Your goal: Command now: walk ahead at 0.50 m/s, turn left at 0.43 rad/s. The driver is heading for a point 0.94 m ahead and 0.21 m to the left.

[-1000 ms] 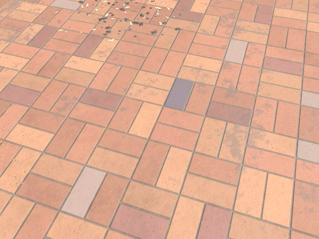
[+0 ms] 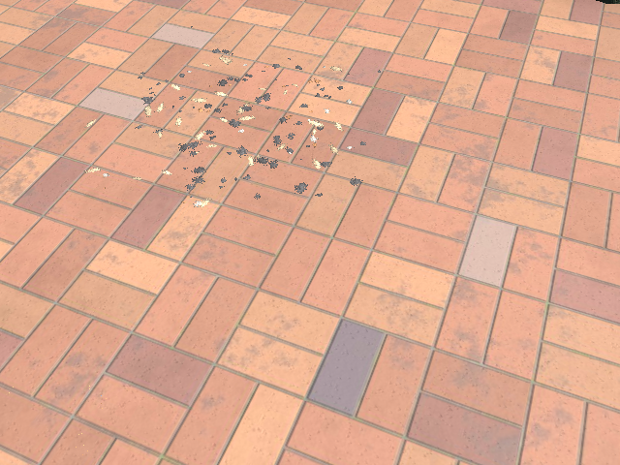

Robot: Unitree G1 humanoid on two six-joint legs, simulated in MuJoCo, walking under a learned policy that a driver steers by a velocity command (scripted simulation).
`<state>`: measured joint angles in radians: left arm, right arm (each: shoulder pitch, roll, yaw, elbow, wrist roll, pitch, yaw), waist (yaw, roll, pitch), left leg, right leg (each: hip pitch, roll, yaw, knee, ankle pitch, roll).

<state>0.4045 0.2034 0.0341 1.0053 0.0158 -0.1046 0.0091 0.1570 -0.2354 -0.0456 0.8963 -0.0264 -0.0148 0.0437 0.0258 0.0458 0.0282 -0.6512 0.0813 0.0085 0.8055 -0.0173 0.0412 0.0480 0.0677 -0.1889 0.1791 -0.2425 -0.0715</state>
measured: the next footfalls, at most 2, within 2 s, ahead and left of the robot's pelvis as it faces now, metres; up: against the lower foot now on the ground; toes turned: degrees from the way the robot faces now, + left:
left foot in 0.18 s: +0.24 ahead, +0.09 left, +0.00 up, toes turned +11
right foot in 0.70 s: +0.59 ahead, +0.01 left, +0.00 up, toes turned +18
